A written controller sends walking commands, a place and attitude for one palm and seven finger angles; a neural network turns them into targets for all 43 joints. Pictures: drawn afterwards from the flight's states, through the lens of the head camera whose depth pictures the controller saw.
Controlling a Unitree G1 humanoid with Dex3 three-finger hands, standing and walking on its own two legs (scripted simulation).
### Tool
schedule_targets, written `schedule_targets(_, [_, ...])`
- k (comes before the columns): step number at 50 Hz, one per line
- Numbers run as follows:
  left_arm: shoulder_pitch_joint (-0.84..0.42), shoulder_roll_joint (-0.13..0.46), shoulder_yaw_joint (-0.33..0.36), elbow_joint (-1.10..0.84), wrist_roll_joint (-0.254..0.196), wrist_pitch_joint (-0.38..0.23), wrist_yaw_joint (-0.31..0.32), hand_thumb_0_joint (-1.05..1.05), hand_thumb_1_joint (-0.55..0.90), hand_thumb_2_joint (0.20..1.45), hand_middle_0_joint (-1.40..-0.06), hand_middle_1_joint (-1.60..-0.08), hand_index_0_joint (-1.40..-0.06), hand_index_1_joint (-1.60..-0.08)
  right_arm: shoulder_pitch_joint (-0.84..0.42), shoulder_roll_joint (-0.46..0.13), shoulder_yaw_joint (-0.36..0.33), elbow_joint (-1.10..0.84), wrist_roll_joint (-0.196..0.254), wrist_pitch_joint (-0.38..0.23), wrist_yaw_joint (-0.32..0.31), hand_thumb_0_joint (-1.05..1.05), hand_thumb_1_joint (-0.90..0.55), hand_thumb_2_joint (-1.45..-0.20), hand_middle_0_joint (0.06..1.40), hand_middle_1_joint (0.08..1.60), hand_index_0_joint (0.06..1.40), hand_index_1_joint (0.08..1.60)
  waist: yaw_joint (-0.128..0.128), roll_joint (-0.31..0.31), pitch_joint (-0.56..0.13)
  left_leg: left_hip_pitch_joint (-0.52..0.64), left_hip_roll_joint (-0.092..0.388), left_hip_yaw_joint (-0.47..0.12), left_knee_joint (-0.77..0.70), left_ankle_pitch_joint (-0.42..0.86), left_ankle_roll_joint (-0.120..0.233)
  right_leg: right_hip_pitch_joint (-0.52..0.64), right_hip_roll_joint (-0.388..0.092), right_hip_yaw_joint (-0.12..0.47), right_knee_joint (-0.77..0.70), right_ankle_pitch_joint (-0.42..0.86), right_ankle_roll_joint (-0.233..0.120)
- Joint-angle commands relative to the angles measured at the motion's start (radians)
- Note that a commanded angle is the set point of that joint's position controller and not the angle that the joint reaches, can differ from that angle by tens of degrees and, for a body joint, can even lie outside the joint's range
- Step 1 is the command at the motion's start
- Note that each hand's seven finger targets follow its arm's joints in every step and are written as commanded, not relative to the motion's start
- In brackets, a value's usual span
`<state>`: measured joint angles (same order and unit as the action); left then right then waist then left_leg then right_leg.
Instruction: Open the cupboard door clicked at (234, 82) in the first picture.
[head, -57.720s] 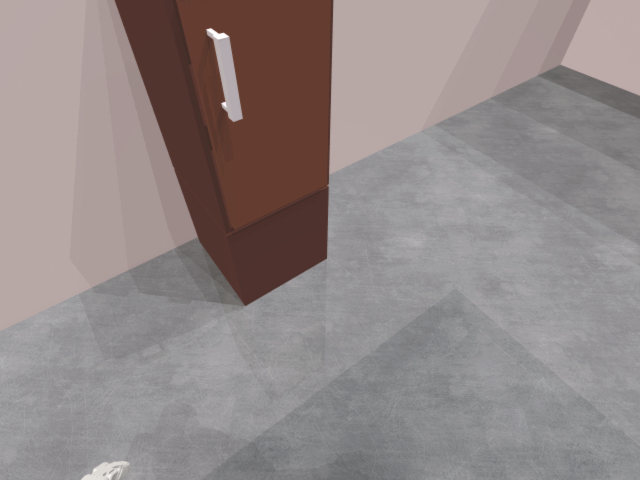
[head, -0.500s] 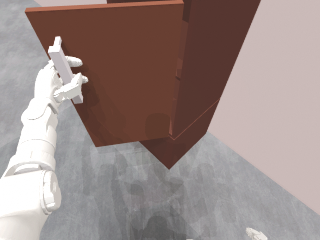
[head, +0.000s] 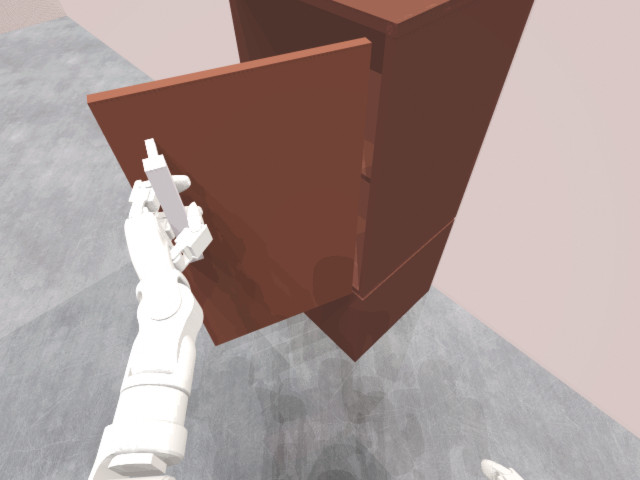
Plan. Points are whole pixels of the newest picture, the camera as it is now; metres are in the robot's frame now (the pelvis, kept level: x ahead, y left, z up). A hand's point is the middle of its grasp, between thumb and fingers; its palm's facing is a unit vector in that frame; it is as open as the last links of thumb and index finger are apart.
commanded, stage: pull the door open along its arc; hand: left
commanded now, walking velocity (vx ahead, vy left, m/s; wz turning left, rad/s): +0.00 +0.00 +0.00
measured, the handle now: (174, 204) +0.43 +0.20 +0.12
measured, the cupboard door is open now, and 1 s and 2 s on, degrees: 70 98 100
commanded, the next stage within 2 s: open thumb and fingers to let go in 0.38 s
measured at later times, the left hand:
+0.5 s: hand (281, 298) +0.29 +0.05 +0.12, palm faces +0.33 -0.94 -0.02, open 6.2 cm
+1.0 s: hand (277, 290) +0.30 +0.05 +0.12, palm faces +0.37 -0.93 +0.00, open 12.4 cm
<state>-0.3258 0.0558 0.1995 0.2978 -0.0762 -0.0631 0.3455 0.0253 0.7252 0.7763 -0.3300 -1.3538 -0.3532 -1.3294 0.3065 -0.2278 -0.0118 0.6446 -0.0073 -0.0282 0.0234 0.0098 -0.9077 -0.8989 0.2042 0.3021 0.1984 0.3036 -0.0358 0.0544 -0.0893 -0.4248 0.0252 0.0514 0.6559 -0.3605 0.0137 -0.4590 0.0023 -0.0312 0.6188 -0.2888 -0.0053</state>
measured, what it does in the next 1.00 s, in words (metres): stands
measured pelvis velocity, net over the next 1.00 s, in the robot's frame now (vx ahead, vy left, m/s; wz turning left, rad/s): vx -0.02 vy -0.02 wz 0.06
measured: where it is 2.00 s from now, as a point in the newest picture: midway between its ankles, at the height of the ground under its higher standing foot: outside the picture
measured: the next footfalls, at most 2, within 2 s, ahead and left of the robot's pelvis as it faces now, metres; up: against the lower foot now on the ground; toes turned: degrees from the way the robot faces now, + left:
none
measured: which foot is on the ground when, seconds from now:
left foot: down 0.00-1.00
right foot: down 0.00-1.00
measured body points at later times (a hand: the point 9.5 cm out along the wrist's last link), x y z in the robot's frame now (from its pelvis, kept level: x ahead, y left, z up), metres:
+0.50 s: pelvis +0.01 -0.02 +0.00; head -0.01 -0.05 +0.45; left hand +0.26 +0.10 +0.13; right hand +0.22 -0.20 -0.08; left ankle -0.02 +0.10 -0.72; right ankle +0.01 -0.12 -0.72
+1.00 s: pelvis -0.02 -0.02 +0.01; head -0.03 -0.04 +0.46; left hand +0.27 +0.10 +0.13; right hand +0.17 -0.23 -0.09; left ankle -0.02 +0.10 -0.72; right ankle +0.01 -0.12 -0.72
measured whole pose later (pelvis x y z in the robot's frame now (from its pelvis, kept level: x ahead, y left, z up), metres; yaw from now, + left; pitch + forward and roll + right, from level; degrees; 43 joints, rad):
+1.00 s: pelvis -0.02 -0.02 +0.01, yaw +3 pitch -3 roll +0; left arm -0.08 -0.12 -0.20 0.06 0.04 0.09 0.55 0.00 -0.27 0.40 -0.32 -1.21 -0.34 -1.21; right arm 0.15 -0.19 0.01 0.65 -0.04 0.08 -0.04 0.01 -0.91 -0.90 0.20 0.30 0.20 0.30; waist 0.01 0.05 -0.01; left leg -0.22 0.02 -0.01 0.56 -0.30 -0.01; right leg -0.23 0.00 -0.09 0.54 -0.26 -0.03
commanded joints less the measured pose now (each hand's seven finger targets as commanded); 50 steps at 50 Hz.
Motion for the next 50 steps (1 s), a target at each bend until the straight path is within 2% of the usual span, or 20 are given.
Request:
schedule_targets(1, [-0.234, -0.002, -0.156, -0.365, 0.052, 0.017, 0.067, 0.000, 0.900, 0.900, -0.400, -1.350, -0.400, -1.350, -0.116, -0.109, -0.035, -0.161, -0.009, -0.030, -0.027, 0.000, -0.900, -0.900, 0.200, 0.300, 0.200, 0.300, 0.020, -0.097, -0.271, 0.145, 0.000, -0.033, -0.095, 0.350, -0.009, 0.239, 0.008, -0.027, -0.058, 0.318, -0.017])
schedule_targets(6, [-0.141, -0.131, -0.304, -0.499, 0.078, 0.060, 0.086, 0.000, 0.900, 0.900, -0.400, -1.350, -0.400, -1.350, -0.187, -0.075, -0.014, -0.180, -0.019, -0.015, -0.050, 0.000, -0.900, -0.900, 0.200, 0.300, 0.200, 0.300, 0.027, -0.089, -0.206, 0.197, -0.006, -0.045, -0.105, 0.332, -0.008, 0.240, -0.003, -0.032, -0.078, 0.290, -0.020])
schedule_targets(9, [-0.087, -0.175, -0.376, -0.562, 0.107, 0.078, 0.103, 0.000, 0.900, 0.900, -0.400, -1.350, -0.400, -1.350, -0.216, -0.059, -0.009, -0.186, -0.023, -0.001, -0.048, 0.000, -0.900, -0.900, 0.200, 0.300, 0.200, 0.300, 0.028, -0.093, -0.186, 0.220, -0.009, -0.055, -0.103, 0.341, -0.008, 0.251, -0.007, -0.035, -0.083, 0.295, -0.025])
schedule_targets(13, [0.066, -0.256, -0.467, -0.668, 0.131, 0.104, 0.131, 0.000, 0.900, 0.900, -0.400, -1.350, -0.400, -1.350, -0.245, -0.033, -0.006, -0.212, -0.027, 0.018, -0.028, 0.000, -0.900, -0.900, 0.200, 0.300, 0.200, 0.300, 0.046, -0.088, -0.191, 0.243, -0.012, -0.061, -0.095, 0.402, -0.009, 0.291, -0.013, -0.040, -0.070, 0.370, -0.031])
schedule_targets(14, [0.118, -0.266, -0.491, -0.667, 0.144, 0.113, 0.139, 0.000, 0.900, 0.900, -0.400, -1.350, -0.400, -1.350, -0.252, -0.031, -0.005, -0.211, -0.025, 0.026, -0.022, 0.000, -0.900, -0.900, 0.200, 0.300, 0.200, 0.300, 0.044, -0.113, -0.168, 0.235, -0.010, -0.064, -0.093, 0.395, -0.008, 0.291, -0.015, -0.038, -0.077, 0.370, -0.031])
schedule_targets(15, [0.144, -0.281, -0.510, -0.696, 0.150, 0.120, 0.147, 0.000, 0.900, 0.900, -0.400, -1.350, -0.400, -1.350, -0.261, -0.027, -0.004, -0.218, -0.026, 0.033, -0.017, 0.000, -0.900, -0.900, 0.200, 0.300, 0.200, 0.300, 0.045, -0.087, -0.160, 0.235, -0.011, -0.064, -0.092, 0.398, -0.007, 0.291, -0.017, -0.038, -0.072, 0.380, -0.033])
schedule_targets(18, [0.291, -0.286, -0.525, -0.770, 0.148, 0.146, 0.165, 0.000, 0.900, 0.900, -0.400, -1.350, -0.400, -1.350, -0.293, -0.016, 0.001, -0.234, -0.023, 0.055, 0.003, 0.000, -0.900, -0.900, 0.200, 0.300, 0.200, 0.300, 0.067, -0.057, -0.160, 0.231, -0.013, -0.061, -0.086, 0.405, -0.011, 0.317, -0.016, -0.042, -0.066, 0.403, -0.040])
schedule_targets(19, [0.284, -0.269, -0.515, -0.758, 0.145, 0.155, 0.171, 0.000, 0.900, 0.900, -0.400, -1.350, -0.400, -1.350, -0.303, -0.018, 0.006, -0.225, -0.021, 0.066, 0.005, 0.000, -0.900, -0.900, 0.200, 0.300, 0.200, 0.300, 0.068, -0.087, -0.140, 0.213, -0.015, -0.067, -0.091, 0.379, -0.013, 0.319, -0.017, -0.041, -0.078, 0.381, -0.041])
schedule_targets(23, [0.128, -0.232, -0.453, -0.710, 0.129, 0.174, 0.211, 0.000, 0.900, 0.900, -0.400, -1.350, -0.400, -1.350, -0.348, -0.017, 0.017, -0.207, -0.027, 0.084, -0.016, 0.000, -0.900, -0.900, 0.200, 0.300, 0.200, 0.300, 0.058, -0.114, -0.112, 0.203, -0.032, -0.060, -0.084, 0.300, -0.008, 0.295, -0.025, -0.020, -0.115, 0.311, -0.033])
schedule_targets(24, [0.049, -0.191, -0.412, -0.658, 0.131, 0.176, 0.221, 0.000, 0.900, 0.900, -0.400, -1.350, -0.400, -1.350, -0.346, -0.018, 0.023, -0.188, -0.028, 0.088, -0.029, 0.000, -0.900, -0.900, 0.200, 0.300, 0.200, 0.300, 0.049, -0.142, -0.082, 0.193, -0.037, -0.064, -0.086, 0.276, -0.005, 0.281, -0.030, -0.009, -0.138, 0.280, -0.026])
schedule_targets(26, [0.060, -0.202, -0.405, -0.636, 0.131, 0.171, 0.225, 0.000, 0.760, 0.840, -0.390, -1.335, -0.390, -1.335, -0.352, -0.014, 0.021, -0.189, -0.034, 0.088, -0.037, 0.000, -0.900, -0.900, 0.200, 0.300, 0.200, 0.300, 0.066, -0.135, -0.114, 0.204, -0.042, -0.059, -0.086, 0.269, -0.002, 0.296, -0.035, 0.005, -0.148, 0.262, -0.026])
schedule_targets(29, [0.092, -0.194, -0.400, -0.606, 0.134, 0.156, 0.209, 0.000, 0.550, 0.750, -0.375, -1.313, -0.375, -1.313, -0.332, -0.013, 0.018, -0.188, -0.032, 0.087, -0.044, 0.000, -0.900, -0.900, 0.200, 0.300, 0.200, 0.300, 0.070, -0.170, -0.136, 0.202, -0.042, -0.057, -0.096, 0.279, -0.002, 0.327, -0.043, 0.012, -0.154, 0.299, -0.020])
schedule_targets(30, [0.068, -0.199, -0.406, -0.616, 0.133, 0.150, 0.203, 0.000, 0.480, 0.720, -0.370, -1.305, -0.370, -1.305, -0.333, -0.014, 0.018, -0.189, -0.031, 0.088, -0.045, 0.000, -0.900, -0.900, 0.200, 0.300, 0.200, 0.300, 0.066, -0.149, -0.140, 0.207, -0.041, -0.056, -0.103, 0.276, -0.002, 0.327, -0.043, 0.014, -0.152, 0.292, -0.021])
schedule_targets(35, [0.046, -0.170, -0.377, -0.583, 0.127, 0.120, 0.181, 0.000, 0.130, 0.570, -0.345, -1.268, -0.345, -1.268, -0.326, -0.016, 0.016, -0.189, -0.032, 0.080, -0.058, 0.000, -0.900, -0.900, 0.200, 0.300, 0.200, 0.300, 0.067, -0.165, -0.127, 0.205, -0.044, -0.051, -0.116, 0.240, 0.001, 0.329, -0.050, 0.031, -0.189, 0.226, -0.015])
schedule_targets(38, [0.003, -0.182, -0.382, -0.546, 0.128, 0.108, 0.182, 0.000, -0.080, 0.480, -0.330, -1.245, -0.330, -1.245, -0.327, -0.017, 0.015, -0.183, -0.032, 0.072, -0.064, 0.000, -0.900, -0.900, 0.200, 0.300, 0.200, 0.300, 0.062, -0.146, -0.102, 0.212, -0.046, -0.047, -0.117, 0.217, 0.004, 0.302, -0.049, 0.034, -0.210, 0.160, -0.017])
schedule_targets(39, [-0.011, -0.177, -0.379, -0.525, 0.130, 0.105, 0.184, 0.000, -0.150, 0.450, -0.325, -1.237, -0.325, -1.237, -0.322, -0.018, 0.015, -0.177, -0.031, 0.069, -0.066, 0.000, -0.900, -0.900, 0.200, 0.300, 0.200, 0.300, 0.063, -0.174, -0.093, 0.208, -0.045, -0.052, -0.123, 0.206, 0.004, 0.299, -0.051, 0.037, -0.222, 0.132, -0.015])
schedule_targets(43, [-0.029, -0.194, -0.387, -0.519, 0.130, 0.089, 0.192, 0.000, -0.430, 0.330, -0.305, -1.207, -0.305, -1.207, -0.325, -0.017, 0.010, -0.176, -0.031, 0.061, -0.065, 0.000, -0.900, -0.900, 0.200, 0.300, 0.200, 0.300, 0.065, -0.128, -0.105, 0.223, -0.043, -0.047, -0.133, 0.203, 0.004, 0.295, -0.045, 0.027, -0.219, 0.108, -0.024])
schedule_targets(44, [-0.038, -0.196, -0.392, -0.501, 0.136, 0.089, 0.197, 0.000, -0.500, 0.300, -0.300, -1.200, -0.300, -1.200, -0.320, -0.019, 0.009, -0.173, -0.030, 0.059, -0.064, 0.000, -0.900, -0.900, 0.200, 0.300, 0.200, 0.300, 0.066, -0.145, -0.104, 0.222, -0.044, -0.048, -0.136, 0.198, 0.004, 0.292, -0.044, 0.025, -0.224, 0.090, -0.023])
schedule_targets(46, [-0.069, -0.202, -0.391, -0.476, 0.136, 0.091, 0.205, 0.000, -0.500, 0.300, -0.300, -1.200, -0.300, -1.200, -0.327, -0.018, 0.011, -0.171, -0.028, 0.059, -0.063, 0.000, -0.900, -0.900, 0.200, 0.300, 0.200, 0.300, 0.061, -0.141, -0.076, 0.218, -0.044, -0.048, -0.140, 0.177, 0.004, 0.271, -0.042, 0.023, -0.232, 0.051, -0.023])
schedule_targets(50, [-0.138, -0.196, -0.380, -0.430, 0.141, 0.089, 0.222, 0.000, -0.500, 0.300, -0.267, -1.000, -0.267, -1.000, -0.325, -0.021, 0.011, -0.162, -0.030, 0.061, -0.067, 0.000, -0.900, -0.900, 0.200, 0.300, 0.200, 0.300, 0.057, -0.153, -0.073, 0.213, -0.044, -0.054, -0.152, 0.152, 0.005, 0.258, -0.037, 0.015, -0.236, 0.000, -0.026])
